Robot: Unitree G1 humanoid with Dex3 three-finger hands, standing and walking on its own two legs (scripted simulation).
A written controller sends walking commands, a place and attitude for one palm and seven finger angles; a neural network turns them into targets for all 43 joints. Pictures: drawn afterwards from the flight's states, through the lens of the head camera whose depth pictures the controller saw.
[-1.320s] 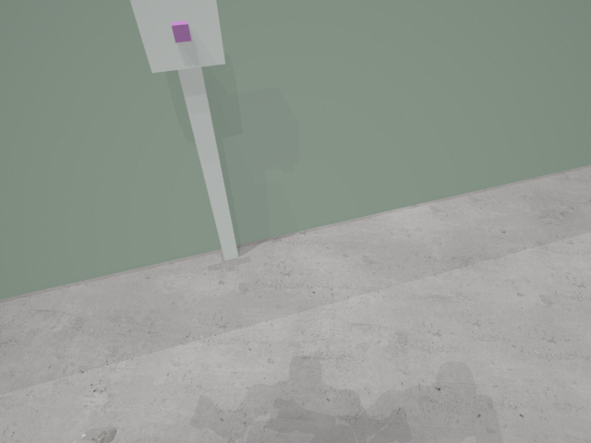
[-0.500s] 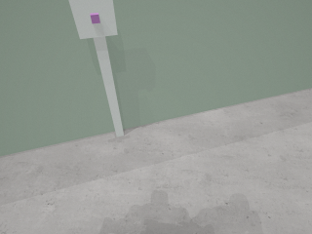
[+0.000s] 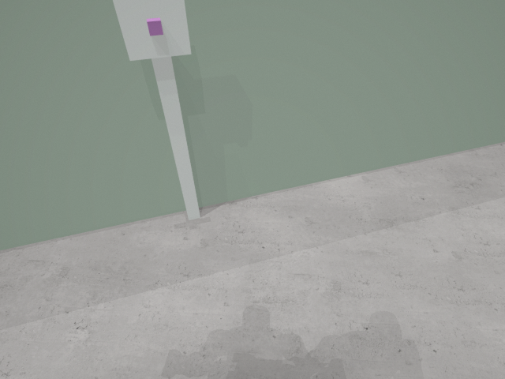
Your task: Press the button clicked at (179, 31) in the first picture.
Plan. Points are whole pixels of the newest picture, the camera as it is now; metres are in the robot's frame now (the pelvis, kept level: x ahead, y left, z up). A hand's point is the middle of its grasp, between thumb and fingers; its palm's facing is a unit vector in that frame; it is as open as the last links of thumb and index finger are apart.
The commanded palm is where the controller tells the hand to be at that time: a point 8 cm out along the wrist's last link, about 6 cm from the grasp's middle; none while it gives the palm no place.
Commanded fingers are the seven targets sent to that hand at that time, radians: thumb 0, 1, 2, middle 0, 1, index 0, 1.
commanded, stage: look at it before walking up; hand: left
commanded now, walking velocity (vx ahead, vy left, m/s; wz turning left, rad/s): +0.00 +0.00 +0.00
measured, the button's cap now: (154, 26) +0.93 +0.33 +0.15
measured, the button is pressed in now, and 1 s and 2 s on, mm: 0 0 0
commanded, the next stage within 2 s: walk to a spot facing it in 0.12 s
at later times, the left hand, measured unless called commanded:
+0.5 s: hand out of the picture +0.06 +0.20 -0.17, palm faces -0.10 -0.96 -0.26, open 7.4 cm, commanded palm none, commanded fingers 0.00 0.90 0.90 -0.20 -0.30 -0.20 -0.30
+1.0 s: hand (166, 363) +0.19 +0.18 -0.19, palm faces -0.22 -0.95 -0.21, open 7.4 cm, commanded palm none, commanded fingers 0.00 0.90 0.90 -0.20 -0.30 -0.20 -0.30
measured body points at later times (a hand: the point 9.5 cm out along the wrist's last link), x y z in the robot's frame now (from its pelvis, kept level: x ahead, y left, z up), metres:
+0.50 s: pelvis +0.03 -0.01 -0.01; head +0.03 -0.02 +0.44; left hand +0.07 +0.25 -0.15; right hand +0.05 -0.28 -0.16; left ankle +0.00 +0.12 -0.75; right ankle +0.01 -0.11 -0.74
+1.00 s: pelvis +0.20 -0.01 -0.02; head +0.23 -0.01 +0.43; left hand +0.20 +0.23 -0.17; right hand +0.28 -0.28 -0.14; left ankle +0.33 +0.07 -0.75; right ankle +0.03 -0.11 -0.74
